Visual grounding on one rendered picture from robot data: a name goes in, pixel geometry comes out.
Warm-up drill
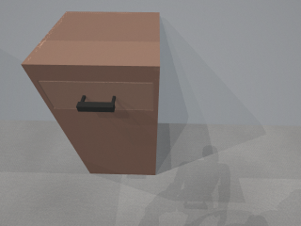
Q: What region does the cabinet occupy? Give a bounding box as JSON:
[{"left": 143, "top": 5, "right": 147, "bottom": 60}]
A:
[{"left": 21, "top": 11, "right": 160, "bottom": 175}]

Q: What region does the drawer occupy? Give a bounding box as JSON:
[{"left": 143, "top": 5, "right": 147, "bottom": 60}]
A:
[{"left": 39, "top": 80, "right": 153, "bottom": 110}]

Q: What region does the handle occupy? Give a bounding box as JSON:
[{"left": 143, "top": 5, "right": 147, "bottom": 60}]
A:
[{"left": 76, "top": 95, "right": 116, "bottom": 112}]

